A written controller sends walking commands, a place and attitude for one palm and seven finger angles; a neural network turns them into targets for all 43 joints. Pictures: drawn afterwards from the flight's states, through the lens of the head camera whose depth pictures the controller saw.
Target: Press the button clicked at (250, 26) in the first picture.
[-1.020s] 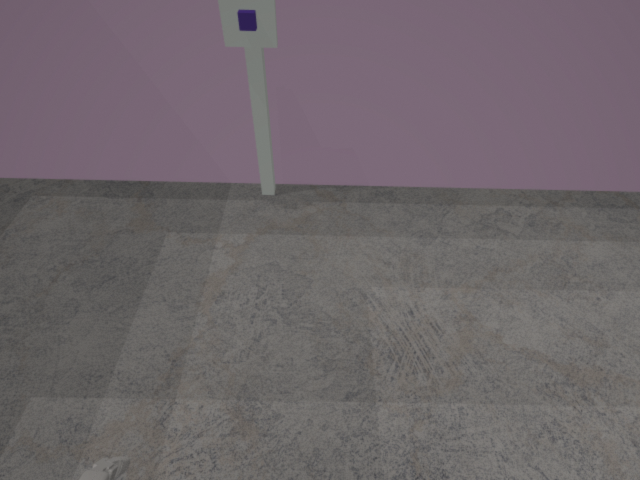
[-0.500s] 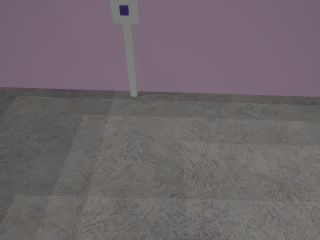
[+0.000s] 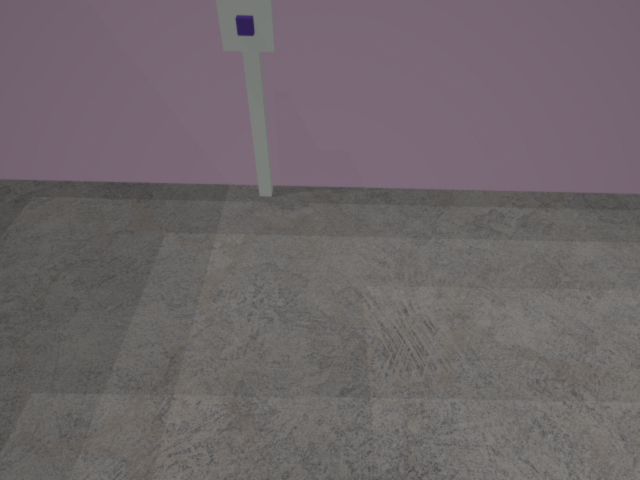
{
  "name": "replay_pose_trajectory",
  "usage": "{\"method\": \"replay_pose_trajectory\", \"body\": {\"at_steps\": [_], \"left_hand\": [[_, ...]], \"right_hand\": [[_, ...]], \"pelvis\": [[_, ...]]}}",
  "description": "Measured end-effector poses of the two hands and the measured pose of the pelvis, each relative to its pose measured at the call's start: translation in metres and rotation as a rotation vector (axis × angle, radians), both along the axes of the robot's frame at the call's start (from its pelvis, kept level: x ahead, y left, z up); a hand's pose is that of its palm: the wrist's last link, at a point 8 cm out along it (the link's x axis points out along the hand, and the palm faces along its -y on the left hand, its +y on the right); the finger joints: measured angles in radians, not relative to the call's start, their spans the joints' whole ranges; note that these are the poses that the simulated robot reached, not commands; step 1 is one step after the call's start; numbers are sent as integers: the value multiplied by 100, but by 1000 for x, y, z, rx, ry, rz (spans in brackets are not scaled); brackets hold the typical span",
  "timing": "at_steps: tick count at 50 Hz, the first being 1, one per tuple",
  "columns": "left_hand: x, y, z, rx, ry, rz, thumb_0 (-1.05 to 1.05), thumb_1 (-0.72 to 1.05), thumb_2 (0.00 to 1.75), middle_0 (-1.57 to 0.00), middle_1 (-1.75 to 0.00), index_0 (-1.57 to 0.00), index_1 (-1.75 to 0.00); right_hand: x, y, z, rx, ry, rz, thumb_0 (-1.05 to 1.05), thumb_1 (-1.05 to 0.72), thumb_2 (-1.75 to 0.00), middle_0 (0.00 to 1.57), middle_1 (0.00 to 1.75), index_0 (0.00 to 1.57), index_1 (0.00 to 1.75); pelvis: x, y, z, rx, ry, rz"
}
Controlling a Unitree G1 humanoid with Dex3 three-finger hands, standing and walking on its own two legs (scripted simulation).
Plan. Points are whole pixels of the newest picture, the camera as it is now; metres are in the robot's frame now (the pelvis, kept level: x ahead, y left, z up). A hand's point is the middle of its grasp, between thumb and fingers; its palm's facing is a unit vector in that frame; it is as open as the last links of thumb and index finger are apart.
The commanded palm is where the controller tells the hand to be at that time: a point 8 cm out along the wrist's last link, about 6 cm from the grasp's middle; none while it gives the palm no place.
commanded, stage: look at it before walking up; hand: left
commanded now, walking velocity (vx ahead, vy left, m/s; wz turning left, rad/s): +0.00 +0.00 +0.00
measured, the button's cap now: (245, 25) +1.44 +0.32 +0.01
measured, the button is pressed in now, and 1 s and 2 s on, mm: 0 0 0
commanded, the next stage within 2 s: walk to a spot facing it in 0.52 s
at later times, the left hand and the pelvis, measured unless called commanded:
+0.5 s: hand out of the picture +0.08 +0.25 -0.16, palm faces -0.04 -0.94 -0.34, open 7.4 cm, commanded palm none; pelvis +0.01 +0.00 +0.00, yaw +0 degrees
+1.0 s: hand out of the picture +0.04 +0.22 -0.20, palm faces +0.05 -0.99 -0.16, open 7.4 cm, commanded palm none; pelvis +0.08 +0.03 -0.01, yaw +3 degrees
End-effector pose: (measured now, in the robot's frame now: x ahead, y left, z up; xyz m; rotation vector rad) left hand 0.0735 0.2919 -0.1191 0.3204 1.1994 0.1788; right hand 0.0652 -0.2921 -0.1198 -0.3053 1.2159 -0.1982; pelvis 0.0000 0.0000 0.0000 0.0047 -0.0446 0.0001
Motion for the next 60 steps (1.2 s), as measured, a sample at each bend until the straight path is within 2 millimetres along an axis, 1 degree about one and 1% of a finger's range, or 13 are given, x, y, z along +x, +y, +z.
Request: {"method": "replay_pose_trajectory", "body": {"at_steps": [19, 34, 37, 40, 43, 46, 48, 49, 51, 54, 57, 60], "left_hand": [[-2, 0, -1, 3, 24, 7, 1, 90, 89, -20, -30, -20, -30], [7, -2, -1, 1, 16, 10, 1, 90, 89, -20, -30, -20, -30], [4, -9, -7, -16, 25, 24, 0, 90, 89, -20, -30, -20, -30], [-5, -17, -16, -57, 47, 50, 0, 90, 89, -20, -30, -20, -30], [-19, -21, -29, -105, 80, 97, 0, 90, 89, -20, -30, -20, -30], [-33, -21, -44, -149, 137, 143, 0, 90, 89, -20, -30, -20, -30], [-38, -21, -49, -168, 199, 152, 0, 90, 89, -20, -30, -20, -30], [-37, -22, -49, -174, 227, 149, 0, 90, 89, -20, -30, -20, -30], [-27, -22, -45, -183, 253, 144, 1, 91, 89, -20, -30, -20, -30], [4, -20, -38, -193, 225, 145, 1, 91, 89, -20, -30, -20, -30], [49, -20, -35, -195, 161, 145, 1, 91, 89, -20, -30, -20, -30], [103, -22, -34, -194, 97, 129, 1, 91, 89, -20, -30, -20, -30]], "right_hand": [[11, -3, 1, -5, 4, 9, 0, -90, -90, 20, 30, 21, 30], [20, -3, 3, -8, 0, 15, 0, -90, -90, 20, 30, 21, 30], [17, 5, -3, 8, 20, 16, 0, -90, -90, 20, 30, 21, 30], [11, 19, -10, 32, 62, 17, 0, -90, -90, 20, 30, 20, 30], [6, 38, -15, 50, 112, 19, 0, -90, -90, 20, 30, 20, 30], [5, 60, -20, 63, 149, 10, 0, -90, -90, 20, 30, 20, 30], [3, 74, -22, 75, 154, -16, 0, -90, -90, 20, 30, 20, 30], [0, 81, -21, 82, 159, -33, 0, -90, -90, 20, 30, 21, 30], [-8, 95, -18, 97, 191, -64, 0, -90, -90, 20, 30, 21, 30], [-22, 113, -11, 121, 279, -89, 0, -90, -90, 20, 30, 21, 30], [-30, 125, -5, 143, 372, -114, 0, -90, -90, 20, 30, 21, 30], [-29, 131, -3, 157, 440, -142, 0, -90, -90, 20, 30, 21, 30]], "pelvis": [[5, -2, 1, -1, 7, 2], [11, -3, 1, -2, 11, 4], [18, -2, -1, -5, 15, 9], [29, 1, -4, -13, 26, 21], [42, 10, -7, -27, 32, 51], [59, 22, -13, -29, 30, 67], [71, 30, -15, -18, 34, 52], [78, 33, -13, -19, 37, 49], [90, 37, -9, -23, 43, 57], [109, 39, -3, -28, 47, 83], [131, 40, -1, -29, 51, 100], [156, 38, -3, -23, 52, 104]]}}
